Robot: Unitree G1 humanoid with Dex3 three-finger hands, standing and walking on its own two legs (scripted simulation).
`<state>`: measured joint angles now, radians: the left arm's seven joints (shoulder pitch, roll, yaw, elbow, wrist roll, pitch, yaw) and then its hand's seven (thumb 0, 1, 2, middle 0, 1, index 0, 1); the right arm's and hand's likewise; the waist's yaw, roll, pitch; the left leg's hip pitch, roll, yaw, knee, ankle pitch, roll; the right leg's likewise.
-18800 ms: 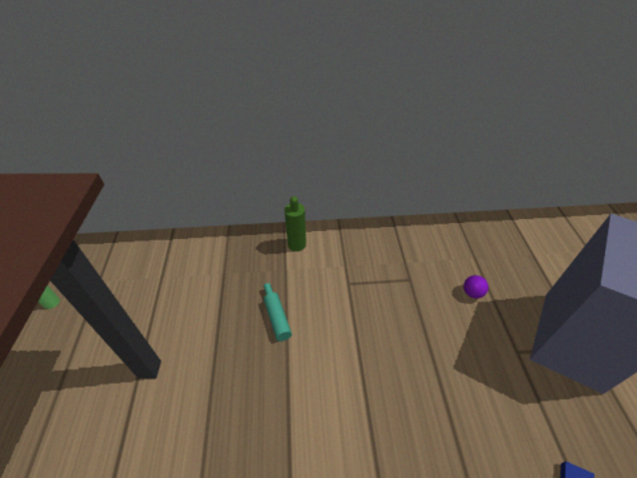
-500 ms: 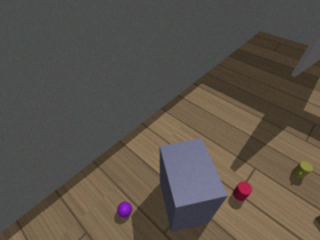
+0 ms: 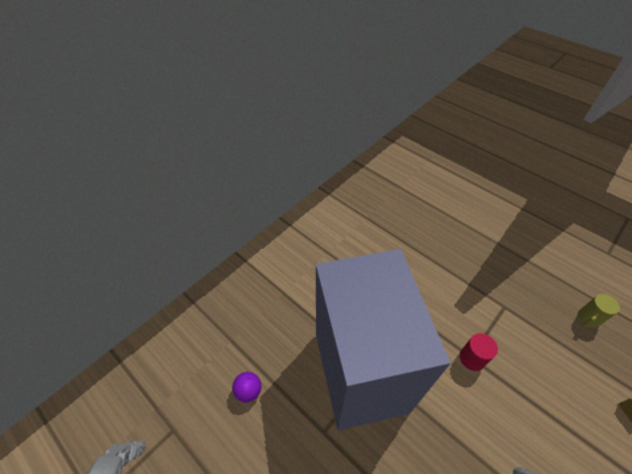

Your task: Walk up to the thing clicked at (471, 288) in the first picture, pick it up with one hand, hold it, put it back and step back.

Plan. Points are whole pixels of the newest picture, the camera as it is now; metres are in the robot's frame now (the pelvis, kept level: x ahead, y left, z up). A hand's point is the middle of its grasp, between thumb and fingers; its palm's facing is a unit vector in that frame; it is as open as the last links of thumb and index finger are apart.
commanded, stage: rise first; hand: left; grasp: from above
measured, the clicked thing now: (246, 386) +0.44 +0.24 -0.73
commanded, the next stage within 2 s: none
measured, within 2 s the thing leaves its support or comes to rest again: neither
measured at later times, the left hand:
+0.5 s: hand out of the picture +0.15 +0.26 -0.21, palm faces -0.11 -0.89 -0.43, open 13.9 cm
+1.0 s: hand out of the picture +0.14 +0.27 -0.26, palm faces -0.25 -0.81 -0.52, open 14.1 cm
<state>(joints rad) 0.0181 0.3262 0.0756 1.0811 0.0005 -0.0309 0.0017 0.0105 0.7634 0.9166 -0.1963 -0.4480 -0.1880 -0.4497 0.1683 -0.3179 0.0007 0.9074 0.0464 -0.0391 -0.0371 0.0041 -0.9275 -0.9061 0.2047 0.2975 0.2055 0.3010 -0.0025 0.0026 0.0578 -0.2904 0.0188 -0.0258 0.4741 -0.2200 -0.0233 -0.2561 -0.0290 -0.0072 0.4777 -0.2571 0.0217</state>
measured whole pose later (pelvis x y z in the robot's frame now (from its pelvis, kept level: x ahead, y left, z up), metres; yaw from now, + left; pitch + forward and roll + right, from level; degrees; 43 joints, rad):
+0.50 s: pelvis +0.00 +0.01 -0.07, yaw -1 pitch +15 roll -1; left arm 0.16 0.31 0.16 0.64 0.21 0.15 0.00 0.00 -0.48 0.99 -0.06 -1.08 -0.06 -1.08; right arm 0.20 -0.24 -0.05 0.61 0.01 -0.10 -0.03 0.01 -0.90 -0.90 0.21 0.30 0.21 0.30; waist -0.02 0.00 -0.08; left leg -0.83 0.03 -0.03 1.04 -0.48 -0.02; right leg -0.78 -0.02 0.01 1.02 -0.50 0.03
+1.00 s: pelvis -0.01 +0.01 -0.13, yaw -1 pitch +23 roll -2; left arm 0.27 0.34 0.13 0.38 0.32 0.19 0.01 0.00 -0.53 0.96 -0.06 -1.08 -0.07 -1.08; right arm 0.16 -0.24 -0.03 0.52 0.01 -0.16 -0.01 0.01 -0.90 -0.90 0.21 0.30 0.21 0.30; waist -0.02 0.02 -0.15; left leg -1.17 0.03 -0.06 1.35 -0.59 -0.02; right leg -1.11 -0.01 -0.01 1.32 -0.61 0.03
